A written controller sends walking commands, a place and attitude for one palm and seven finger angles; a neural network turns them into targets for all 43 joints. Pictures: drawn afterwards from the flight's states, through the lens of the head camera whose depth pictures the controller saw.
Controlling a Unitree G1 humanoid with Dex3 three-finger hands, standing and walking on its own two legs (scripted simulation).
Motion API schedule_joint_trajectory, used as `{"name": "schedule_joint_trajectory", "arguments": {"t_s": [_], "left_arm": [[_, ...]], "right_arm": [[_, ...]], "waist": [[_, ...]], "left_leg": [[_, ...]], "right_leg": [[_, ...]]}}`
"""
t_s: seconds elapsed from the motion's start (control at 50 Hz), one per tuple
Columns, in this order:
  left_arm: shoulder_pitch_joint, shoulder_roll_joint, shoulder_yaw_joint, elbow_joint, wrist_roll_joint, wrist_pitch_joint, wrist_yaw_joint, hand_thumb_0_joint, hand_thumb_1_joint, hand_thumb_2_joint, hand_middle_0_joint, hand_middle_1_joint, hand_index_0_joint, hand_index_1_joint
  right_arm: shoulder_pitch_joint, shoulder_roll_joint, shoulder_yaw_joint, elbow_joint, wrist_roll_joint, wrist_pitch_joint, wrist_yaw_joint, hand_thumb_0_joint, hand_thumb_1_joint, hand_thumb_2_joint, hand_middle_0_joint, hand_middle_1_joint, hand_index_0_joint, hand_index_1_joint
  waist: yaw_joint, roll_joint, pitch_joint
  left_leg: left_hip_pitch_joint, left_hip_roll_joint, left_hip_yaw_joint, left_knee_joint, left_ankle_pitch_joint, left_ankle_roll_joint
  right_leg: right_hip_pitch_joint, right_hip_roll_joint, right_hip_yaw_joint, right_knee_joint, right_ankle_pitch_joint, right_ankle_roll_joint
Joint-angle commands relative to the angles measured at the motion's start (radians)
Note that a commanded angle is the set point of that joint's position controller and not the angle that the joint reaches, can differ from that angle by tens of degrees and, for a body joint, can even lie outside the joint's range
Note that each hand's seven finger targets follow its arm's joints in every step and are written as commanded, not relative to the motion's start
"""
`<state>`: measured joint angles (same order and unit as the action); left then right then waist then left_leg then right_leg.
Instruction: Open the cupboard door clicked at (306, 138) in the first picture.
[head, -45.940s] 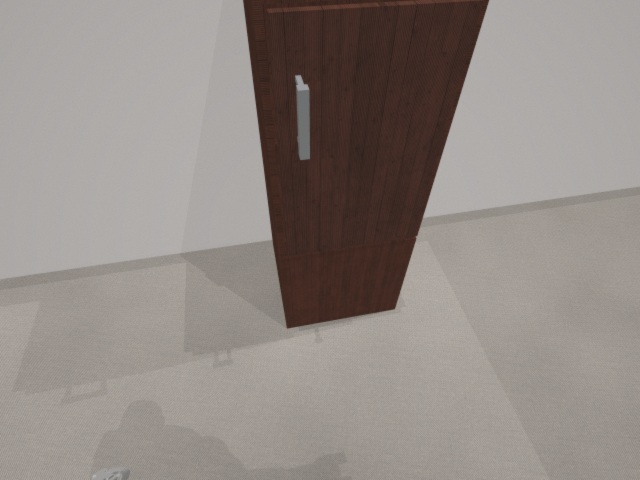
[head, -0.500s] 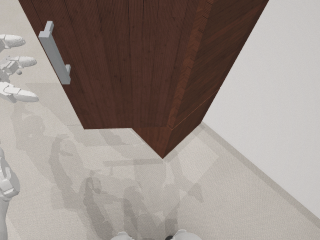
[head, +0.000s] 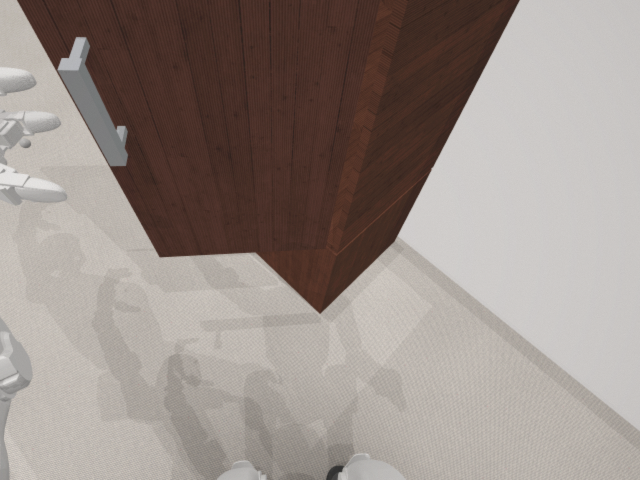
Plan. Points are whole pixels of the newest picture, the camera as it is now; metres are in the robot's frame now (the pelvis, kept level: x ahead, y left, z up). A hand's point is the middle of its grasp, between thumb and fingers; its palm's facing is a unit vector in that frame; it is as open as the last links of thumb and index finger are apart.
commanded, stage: slide the fingers in behind the handle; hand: left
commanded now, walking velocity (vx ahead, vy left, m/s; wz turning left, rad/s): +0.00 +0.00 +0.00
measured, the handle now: (100, 107) +0.53 +0.24 +0.12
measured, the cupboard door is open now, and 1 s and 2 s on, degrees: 50 50 50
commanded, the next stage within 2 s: close the thumb around the handle in 1.50 s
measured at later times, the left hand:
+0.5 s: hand (65, 142) +0.47 +0.26 +0.12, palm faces +0.04 -1.00 +0.01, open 14.0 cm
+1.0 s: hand (109, 138) +0.48 +0.22 +0.12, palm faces +0.04 -1.00 +0.00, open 14.0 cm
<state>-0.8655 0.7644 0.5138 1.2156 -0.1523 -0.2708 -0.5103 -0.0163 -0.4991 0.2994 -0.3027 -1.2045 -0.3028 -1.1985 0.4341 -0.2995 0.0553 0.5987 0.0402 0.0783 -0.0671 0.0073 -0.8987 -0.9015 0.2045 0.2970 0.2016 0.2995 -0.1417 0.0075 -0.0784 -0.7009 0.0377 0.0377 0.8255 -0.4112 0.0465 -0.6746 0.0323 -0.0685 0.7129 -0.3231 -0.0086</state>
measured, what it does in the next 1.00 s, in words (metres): stands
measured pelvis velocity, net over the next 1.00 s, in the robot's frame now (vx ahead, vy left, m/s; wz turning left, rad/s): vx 0.00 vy -0.01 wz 0.00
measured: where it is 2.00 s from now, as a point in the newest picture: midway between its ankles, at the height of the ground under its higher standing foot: outside the picture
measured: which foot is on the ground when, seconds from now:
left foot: down 0.00-1.00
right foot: down 0.00-1.00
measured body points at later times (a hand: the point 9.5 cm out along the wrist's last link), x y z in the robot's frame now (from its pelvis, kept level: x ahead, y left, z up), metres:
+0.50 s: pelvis +0.00 +0.00 +0.00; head +0.09 +0.02 +0.44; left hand +0.46 +0.32 +0.13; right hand +0.03 -0.27 -0.10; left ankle -0.01 +0.08 -0.71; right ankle +0.01 -0.12 -0.71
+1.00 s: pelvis +0.00 -0.01 +0.00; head +0.09 +0.01 +0.44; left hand +0.47 +0.28 +0.12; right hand +0.01 -0.28 -0.11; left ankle -0.01 +0.08 -0.71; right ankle +0.01 -0.12 -0.71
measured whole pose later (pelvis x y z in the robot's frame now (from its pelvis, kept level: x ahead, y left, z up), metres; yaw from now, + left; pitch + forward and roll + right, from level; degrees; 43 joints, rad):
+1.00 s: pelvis +0.00 -0.01 +0.00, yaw +0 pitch +15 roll -3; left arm -0.84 0.55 0.41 1.11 -0.14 -0.28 -0.32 -0.02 -0.50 0.30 -0.30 -1.20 -0.30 -1.20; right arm 0.43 -0.28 0.03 0.62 0.03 0.05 -0.04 0.01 -0.90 -0.90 0.20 0.30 0.20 0.30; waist -0.13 0.02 -0.09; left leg -0.66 0.04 0.04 0.80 -0.41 0.04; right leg -0.64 0.03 -0.06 0.72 -0.33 -0.02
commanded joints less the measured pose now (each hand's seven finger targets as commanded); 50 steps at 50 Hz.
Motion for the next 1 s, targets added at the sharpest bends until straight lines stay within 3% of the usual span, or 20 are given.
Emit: {"name": "schedule_joint_trajectory", "arguments": {"t_s": [0.0,0.04,0.12,0.18,0.22,0.3,0.32,0.36,0.46,0.52,0.56,0.62,0.72,0.76,0.78,0.82,0.86,0.88,0.94,0.98], "left_arm": [[-0.446,0.253,-0.013,-0.255,-0.038,-0.076,-0.006,0.0,-0.5,0.3,-0.3,-1.2,-0.3,-1.2],[-0.422,0.238,-0.005,-0.261,-0.056,-0.076,-0.001,0.0,-0.5,0.3,-0.3,-1.2,-0.3,-1.2],[-0.409,0.209,-0.023,-0.245,-0.04,-0.053,0.026,0.0,-0.5,0.3,-0.3,-1.2,-0.3,-1.2],[-0.432,0.219,-0.015,-0.284,-0.031,-0.059,0.055,0.0,-0.5,0.3,-0.3,-1.2,-0.3,-1.2],[-0.411,0.232,0.003,-0.282,-0.025,-0.064,0.073,0.0,-0.5,0.3,-0.3,-1.2,-0.3,-1.2],[-0.405,0.217,-0.001,-0.289,-0.02,-0.075,0.092,0.0,-0.5,0.3,-0.3,-1.2,-0.3,-1.2],[-0.406,0.182,-0.027,-0.293,-0.021,-0.075,0.092,0.0,-0.5,0.3,-0.3,-1.2,-0.3,-1.2],[-0.381,0.192,-0.006,-0.304,-0.027,-0.079,0.095,0.0,-0.5,0.3,-0.3,-1.2,-0.3,-1.2],[-0.392,0.139,-0.045,-0.262,-0.03,-0.058,0.103,0.0,-0.5,0.3,-0.3,-1.2,-0.3,-1.2],[-0.437,0.109,-0.071,-0.3,-0.024,-0.067,0.119,0.0,-0.5,0.3,-0.3,-1.2,-0.3,-1.2],[-0.427,0.133,-0.041,-0.288,-0.03,-0.078,0.127,0.0,-0.5,0.3,-0.3,-1.2,-0.3,-1.2],[-0.472,0.088,-0.091,-0.277,-0.016,-0.076,0.136,0.0,-0.5,0.3,-0.3,-1.2,-0.3,-1.2],[-0.49,0.079,-0.085,-0.284,-0.012,-0.08,0.165,0.0,-0.5,0.3,-0.3,-1.2,-0.3,-1.2],[-0.459,0.111,-0.056,-0.291,-0.009,-0.087,0.172,0.0,-0.5,0.3,-0.3,-1.2,-0.3,-1.2],[-0.461,0.077,-0.081,-0.292,-0.007,-0.086,0.172,0.0,-0.5,0.3,-0.3,-1.2,-0.3,-1.2],[-0.429,0.094,-0.062,-0.276,-0.003,-0.08,0.182,0.0,-0.5,0.3,-0.3,-1.2,-0.3,-1.2],[-0.432,0.069,-0.068,-0.32,-0.007,-0.086,0.187,0.0,-0.5,0.3,-0.3,-1.2,-0.3,-1.2],[-0.419,0.094,-0.045,-0.324,-0.01,-0.086,0.193,0.0,-0.5,0.3,-0.3,-1.2,-0.3,-1.2],[-0.432,0.029,-0.099,-0.33,-0.013,-0.083,0.198,0.0,-0.5,0.3,-0.3,-1.2,-0.3,-1.2],[-0.425,0.056,-0.068,-0.327,-0.014,-0.083,0.206,0.0,-0.5,0.3,-0.3,-1.2,-0.3,-1.2]], "right_arm": [[0.122,-0.187,-0.076,-0.052,-0.009,-0.022,-0.012,0.0,-0.9,-0.9,0.2,0.3,0.2,0.3],[0.127,-0.187,-0.077,-0.053,-0.011,-0.024,-0.012,0.0,-0.9,-0.9,0.2,0.3,0.2,0.3],[0.121,-0.182,-0.078,-0.05,-0.011,-0.028,-0.005,0.0,-0.9,-0.9,0.2,0.3,0.2,0.3],[0.114,-0.179,-0.076,-0.055,-0.013,-0.03,-0.003,0.0,-0.9,-0.9,0.2,0.3,0.2,0.3],[0.114,-0.179,-0.079,-0.058,-0.013,-0.03,-0.001,0.0,-0.9,-0.9,0.2,0.3,0.2,0.3],[0.108,-0.174,-0.077,-0.065,-0.012,-0.032,0.002,0.0,-0.9,-0.9,0.2,0.3,0.2,0.3],[0.101,-0.17,-0.076,-0.068,-0.012,-0.034,0.004,0.0,-0.9,-0.9,0.2,0.3,0.2,0.3],[0.101,-0.17,-0.078,-0.068,-0.012,-0.035,0.006,0.0,-0.9,-0.9,0.2,0.3,0.2,0.3],[0.096,-0.169,-0.074,-0.065,-0.009,-0.036,0.003,0.0,-0.9,-0.9,0.2,0.3,0.2,0.3],[0.094,-0.164,-0.077,-0.06,-0.011,-0.044,0.004,0.0,-0.9,-0.9,0.2,0.3,0.2,0.3],[0.102,-0.168,-0.077,-0.053,-0.013,-0.045,0.005,0.0,-0.9,-0.9,0.2,0.3,0.2,0.3],[0.098,-0.164,-0.075,-0.045,-0.011,-0.047,0.005,0.0,-0.9,-0.9,0.2,0.3,0.2,0.3],[0.105,-0.162,-0.077,-0.038,-0.017,-0.055,0.009,0.0,-0.9,-0.9,0.2,0.3,0.2,0.3],[0.11,-0.163,-0.078,-0.042,-0.017,-0.052,0.011,0.0,-0.9,-0.9,0.2,0.3,0.2,0.3],[0.106,-0.158,-0.078,-0.042,-0.016,-0.051,0.013,0.0,-0.9,-0.9,0.2,0.3,0.2,0.3],[0.108,-0.16,-0.079,-0.045,-0.016,-0.047,0.016,0.0,-0.9,-0.9,0.2,0.3,0.2,0.3],[0.109,-0.155,-0.082,-0.052,-0.019,-0.049,0.018,0.0,-0.9,-0.9,0.2,0.3,0.2,0.3],[0.111,-0.158,-0.085,-0.051,-0.018,-0.047,0.019,0.0,-0.9,-0.9,0.2,0.3,0.2,0.3],[0.104,-0.149,-0.082,-0.052,-0.015,-0.047,0.02,0.0,-0.9,-0.9,0.2,0.3,0.2,0.3],[0.104,-0.153,-0.086,-0.048,-0.015,-0.047,0.02,0.0,-0.9,-0.9,0.2,0.3,0.2,0.3]], "waist": [[-0.01,0.169,-0.399],[0.0,0.169,-0.419],[0.003,0.158,-0.385],[0.009,0.18,-0.404],[0.015,0.142,-0.398],[0.017,0.142,-0.414],[0.014,0.151,-0.4],[0.028,0.167,-0.427],[0.009,0.104,-0.364],[0.001,0.147,-0.388],[0.008,0.109,-0.409],[-0.01,0.132,-0.364],[-0.006,0.136,-0.405],[0.008,0.126,-0.44],[0.002,0.138,-0.421],[0.013,0.11,-0.409],[0.021,0.131,-0.45],[0.023,0.12,-0.451],[0.005,0.103,-0.394],[0.013,0.099,-0.407]], "left_leg": [[0.341,-0.003,-0.089,-0.085,0.437,-0.019],[0.365,-0.002,-0.095,-0.087,0.479,-0.023],[0.343,-0.003,-0.095,-0.093,0.445,-0.022],[0.356,-0.002,-0.095,-0.093,0.473,-0.028],[0.339,-0.002,-0.094,-0.095,0.464,-0.024],[0.344,-0.003,-0.089,-0.093,0.476,-0.025],[0.342,-0.003,-0.086,-0.096,0.474,-0.025],[0.369,-0.001,-0.087,-0.091,0.519,-0.03],[0.314,-0.004,-0.082,-0.101,0.439,-0.02],[0.343,-0.006,-0.084,-0.1,0.428,-0.022],[0.344,-0.005,-0.089,-0.097,0.447,-0.023],[0.329,-0.006,-0.093,-0.101,0.408,-0.022],[0.344,-0.008,-0.093,-0.096,0.422,-0.023],[0.345,-0.008,-0.089,-0.09,0.466,-0.023],[0.346,-0.008,-0.085,-0.088,0.473,-0.024],[0.32,-0.008,-0.083,-0.094,0.455,-0.022],[0.35,-0.009,-0.08,-0.09,0.499,-0.023],[0.346,-0.008,-0.077,-0.089,0.5,-0.022],[0.317,-0.011,-0.069,-0.096,0.458,-0.014],[0.318,-0.012,-0.068,-0.099,0.44,-0.015]], "right_leg": [[0.097,0.02,0.031,-0.048,0.267,-0.011],[0.108,0.022,0.025,-0.043,0.282,-0.018],[0.095,0.019,0.024,-0.049,0.261,-0.014],[0.104,0.017,0.024,-0.043,0.276,-0.014],[0.126,0.017,0.025,-0.042,0.282,-0.014],[0.143,0.017,0.028,-0.037,0.302,-0.013],[0.14,0.017,0.028,-0.04,0.301,-0.012],[0.15,0.018,0.028,-0.034,0.323,-0.015],[0.145,0.015,0.029,-0.044,0.3,-0.011],[0.129,0.012,0.033,-0.047,0.282,-0.011],[0.15,0.015,0.032,-0.04,0.3,-0.012],[0.115,0.012,0.031,-0.045,0.265,-0.013],[0.128,0.012,0.032,-0.039,0.277,-0.012],[0.16,0.012,0.035,-0.03,0.319,-0.012],[0.147,0.012,0.034,-0.032,0.322,-0.01],[0.166,0.013,0.033,-0.032,0.32,-0.011],[0.182,0.014,0.033,-0.027,0.35,-0.011],[0.19,0.014,0.035,-0.031,0.359,-0.01],[0.192,0.013,0.037,-0.04,0.348,-0.01],[0.2,0.014,0.041,-0.043,0.346,-0.009]]}}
